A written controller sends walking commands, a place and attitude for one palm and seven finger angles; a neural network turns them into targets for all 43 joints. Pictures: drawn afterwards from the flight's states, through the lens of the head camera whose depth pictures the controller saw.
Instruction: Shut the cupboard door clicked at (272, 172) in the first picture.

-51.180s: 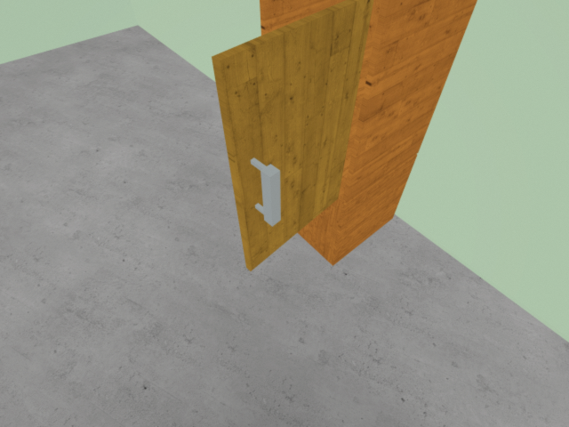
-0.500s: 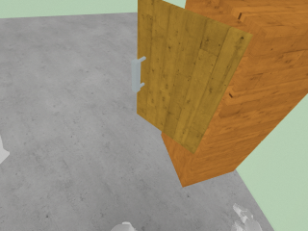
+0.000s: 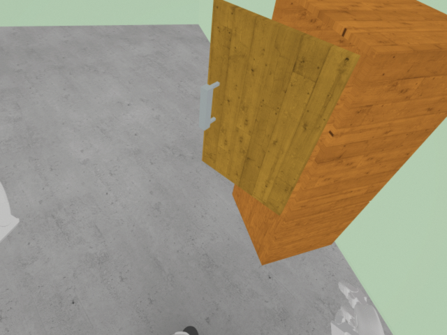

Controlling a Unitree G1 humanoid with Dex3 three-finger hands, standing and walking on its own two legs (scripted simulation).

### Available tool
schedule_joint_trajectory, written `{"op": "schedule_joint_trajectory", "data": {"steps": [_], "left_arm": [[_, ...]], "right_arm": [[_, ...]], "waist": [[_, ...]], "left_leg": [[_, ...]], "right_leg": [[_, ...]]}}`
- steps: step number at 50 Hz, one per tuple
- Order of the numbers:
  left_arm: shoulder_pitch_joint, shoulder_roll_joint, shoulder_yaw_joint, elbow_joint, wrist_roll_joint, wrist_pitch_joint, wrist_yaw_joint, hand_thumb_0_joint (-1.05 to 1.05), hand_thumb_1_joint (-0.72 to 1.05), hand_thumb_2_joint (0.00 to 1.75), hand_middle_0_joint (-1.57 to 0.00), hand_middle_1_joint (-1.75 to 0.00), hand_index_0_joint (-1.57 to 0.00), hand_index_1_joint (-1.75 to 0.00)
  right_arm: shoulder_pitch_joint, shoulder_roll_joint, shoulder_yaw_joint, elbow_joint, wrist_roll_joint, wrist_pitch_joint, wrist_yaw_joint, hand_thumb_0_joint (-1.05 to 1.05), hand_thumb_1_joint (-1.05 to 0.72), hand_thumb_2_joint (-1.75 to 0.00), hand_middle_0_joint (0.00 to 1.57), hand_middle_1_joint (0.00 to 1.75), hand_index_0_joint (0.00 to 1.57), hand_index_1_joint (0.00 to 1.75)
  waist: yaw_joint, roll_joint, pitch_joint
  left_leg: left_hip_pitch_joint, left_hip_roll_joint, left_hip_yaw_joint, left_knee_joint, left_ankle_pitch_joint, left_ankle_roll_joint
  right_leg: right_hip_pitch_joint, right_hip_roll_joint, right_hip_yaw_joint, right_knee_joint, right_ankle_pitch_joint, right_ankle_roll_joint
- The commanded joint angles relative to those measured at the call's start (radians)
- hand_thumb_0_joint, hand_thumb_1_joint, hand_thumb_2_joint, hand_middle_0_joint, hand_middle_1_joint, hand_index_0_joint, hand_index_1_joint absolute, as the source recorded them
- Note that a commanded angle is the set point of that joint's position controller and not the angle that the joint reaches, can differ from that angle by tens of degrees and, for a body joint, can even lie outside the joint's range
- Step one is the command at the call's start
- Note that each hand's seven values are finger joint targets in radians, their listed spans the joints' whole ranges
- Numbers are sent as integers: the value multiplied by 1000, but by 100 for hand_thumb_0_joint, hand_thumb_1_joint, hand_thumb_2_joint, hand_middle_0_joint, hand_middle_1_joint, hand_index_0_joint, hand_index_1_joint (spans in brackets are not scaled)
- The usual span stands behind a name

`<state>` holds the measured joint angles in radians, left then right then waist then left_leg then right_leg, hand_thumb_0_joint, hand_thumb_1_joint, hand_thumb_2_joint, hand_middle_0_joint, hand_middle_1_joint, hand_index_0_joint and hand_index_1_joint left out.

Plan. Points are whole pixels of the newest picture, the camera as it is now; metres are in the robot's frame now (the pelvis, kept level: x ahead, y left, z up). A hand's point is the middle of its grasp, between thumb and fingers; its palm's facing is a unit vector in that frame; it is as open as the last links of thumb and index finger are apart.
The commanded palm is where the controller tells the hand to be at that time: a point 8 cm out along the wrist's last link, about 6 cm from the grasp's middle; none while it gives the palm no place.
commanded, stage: step back with the hand held close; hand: left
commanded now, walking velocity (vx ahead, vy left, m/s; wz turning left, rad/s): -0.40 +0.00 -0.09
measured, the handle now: (210, 105) +0.77 +0.06 -0.04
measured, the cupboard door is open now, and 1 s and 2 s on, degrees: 32 32 32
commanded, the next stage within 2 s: stop stepping back and stand still in 0.04 s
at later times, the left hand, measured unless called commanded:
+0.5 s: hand out of the picture +0.12 +0.31 +0.17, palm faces +0.42 -0.87 -0.27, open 7.4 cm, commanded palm +0.05 +0.35 +0.18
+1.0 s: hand out of the picture +0.03 +0.41 +0.20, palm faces +0.38 -0.81 -0.45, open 7.4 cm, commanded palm -0.01 +0.43 +0.18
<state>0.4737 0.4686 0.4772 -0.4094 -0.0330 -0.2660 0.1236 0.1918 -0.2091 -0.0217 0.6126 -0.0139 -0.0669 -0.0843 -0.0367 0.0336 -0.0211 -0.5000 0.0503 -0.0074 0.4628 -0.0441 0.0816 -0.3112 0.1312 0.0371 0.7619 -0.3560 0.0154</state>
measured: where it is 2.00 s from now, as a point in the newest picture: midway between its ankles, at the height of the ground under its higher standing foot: outside the picture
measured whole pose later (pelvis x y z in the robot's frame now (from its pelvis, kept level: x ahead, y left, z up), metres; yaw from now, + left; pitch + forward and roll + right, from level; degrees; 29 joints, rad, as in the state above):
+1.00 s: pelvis -0.20 +0.16 -0.01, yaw -10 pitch +0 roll +0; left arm 0.47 0.54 0.49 -0.48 -0.04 -0.21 0.13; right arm 0.27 -0.17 0.02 0.70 -0.01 -0.04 -0.04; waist 0.03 -0.06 -0.10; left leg -0.50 0.10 0.05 0.98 -0.41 0.01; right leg -0.25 -0.02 -0.17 0.60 -0.36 -0.07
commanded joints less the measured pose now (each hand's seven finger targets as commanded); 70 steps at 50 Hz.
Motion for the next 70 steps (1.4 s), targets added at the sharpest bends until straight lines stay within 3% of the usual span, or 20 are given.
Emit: {"op": "schedule_joint_trajectory", "data": {"steps": [1,12,16,21,25,28,30,33,36,39,41,44,45,47,51,55,61,65,68,70], "left_arm": [[-9,154,69,-404,-20,-48,12,0,90,90,-20,-30,-20,-30],[-100,221,121,-325,-37,-32,69,0,90,90,-20,-30,-20,-30],[-37,179,102,-238,-50,66,32,0,90,90,-20,-30,-20,-30],[-155,200,83,-251,-48,67,33,0,90,90,-20,-30,-20,-30],[-154,213,80,-410,-34,23,35,0,90,90,-20,-30,-20,-30],[-281,187,68,-402,-19,25,37,0,90,90,-20,-30,-20,-30],[-379,133,18,-346,-20,32,49,0,90,90,-20,-30,-20,-30],[-385,222,100,-385,-9,13,38,0,90,90,-20,-30,-20,-30],[35,204,148,-473,-47,31,11,0,90,90,-20,-30,-20,-30],[294,180,132,-478,-52,34,13,0,90,90,-20,-30,-20,-30],[366,173,138,-379,-54,70,24,0,90,90,-20,-30,-20,-30],[-151,445,334,-451,-51,-2,38,0,90,90,-20,-30,-20,-30],[-141,426,306,-226,-41,-12,42,0,90,90,-20,-30,-20,-30],[-146,152,95,-18,-13,62,53,0,90,90,-20,-30,-20,-30],[-60,66,-37,-93,-16,96,53,0,90,90,-20,-30,-20,-30],[-201,116,-31,-363,-17,50,45,0,90,90,-20,-30,-20,-30],[-35,208,126,-521,-16,25,41,0,90,90,-20,-30,-20,-30],[118,154,142,-366,-31,48,43,0,90,90,-20,-30,-20,-30],[121,180,147,-239,-34,67,60,0,90,90,-20,-30,-20,-30],[114,120,96,-167,-30,71,65,0,90,90,-20,-30,-20,-30]], "right_arm": [[-144,-140,-56,-177,6,-85,16,0,-90,-90,20,30,20,30],[-43,-85,-25,-64,-15,-101,-4,0,-90,-90,20,30,20,30],[-71,-110,-17,-109,13,-72,-19,0,-90,-90,20,30,20,30],[-89,-123,-2,-131,11,-63,-25,0,-90,-90,20,30,20,30],[-57,-116,-35,-87,16,-57,-10,0,-90,-90,20,30,20,30],[-10,-113,0,-77,7,-65,6,0,-90,-90,20,30,20,30],[1,-163,-12,-62,-11,-115,25,0,-90,-90,20,30,20,30],[-62,-147,-29,-99,-4,-132,36,0,-90,-90,20,30,20,30],[-99,-123,-55,-142,-11,-107,71,0,-90,-90,20,30,20,30],[-67,-59,-46,-168,-7,-81,97,0,-90,-90,20,30,20,30],[18,-33,-36,-130,55,-38,72,0,-90,-90,20,30,20,30],[-67,-86,-6,-132,-27,-17,48,0,-90,-90,20,30,20,30],[-97,-59,3,-167,-27,-32,55,0,-90,-90,20,30,20,30],[-96,-109,-26,-108,12,-44,15,0,-90,-90,20,30,20,30],[-61,-105,-3,-96,10,-48,-17,0,-90,-90,20,30,20,30],[-71,-142,-13,-144,14,-55,-2,0,-90,-90,20,30,20,30],[-55,-117,-33,-148,0,-92,39,0,-90,-90,20,30,20,30],[-30,-103,-33,-163,14,-53,49,0,-90,-90,20,30,20,30],[-23,-88,-20,-164,24,-22,40,0,-90,-90,20,30,20,30],[-29,-98,-27,-137,32,-27,33,0,-90,-90,20,30,20,30]], "waist": [[74,215,-205],[25,-60,-199],[5,20,-103],[20,77,96],[9,-321,124],[-57,184,99],[-41,629,92],[38,318,-3],[104,409,-171],[103,304,-195],[79,-400,-155],[-32,-156,69],[-32,-133,43],[15,-141,44],[26,2,61],[29,58,3],[40,348,-40],[32,198,-111],[25,-211,-87],[27,-215,-58]], "left_leg": [[8,219,-153,-361,-513,-12],[561,49,43,252,-200,-158],[482,16,23,59,-189,-98],[232,22,-30,-82,-630,-252],[321,-1,-88,827,-305,-156],[222,5,-45,230,-317,-137],[48,161,-555,-307,-568,-135],[56,202,-593,-445,-905,-281],[24,68,-96,-457,-630,-438],[-169,-4,101,-176,-478,-317],[-94,-103,100,665,-486,-33],[-252,88,-52,862,-352,-99],[-134,88,24,775,-398,-104],[-44,78,37,542,-321,-73],[204,-4,161,46,-325,-63],[321,277,-237,-107,131,12],[213,250,-109,-162,-179,9],[88,167,19,9,-317,-40],[-132,-4,77,428,-442,-90],[-125,19,13,552,-437,-90]], "right_leg": [[218,8,-74,83,-135,-25],[-231,-339,59,-540,-60,-157],[-179,-184,-78,-374,-100,-89],[-202,-77,-137,-376,-446,-120],[-597,-461,225,-550,-547,-309],[-263,-246,-130,-30,-273,-117],[-133,-31,-78,364,-297,-31],[-119,-9,-42,467,-195,-43],[168,64,-214,350,-165,-52],[491,35,-281,-68,-212,-113],[134,-331,112,-412,-180,-264],[-95,-537,311,-603,-329,-223],[-118,-499,209,-532,-234,-73],[-98,-409,214,-547,-464,-200],[-39,-312,-5,-384,-114,-138],[-83,-135,-130,-110,12,15],[10,-123,-104,-44,-50,-1],[242,-105,-136,-310,5,-21],[280,-428,317,-466,75,-193],[219,-440,276,-476,95,-212]]}}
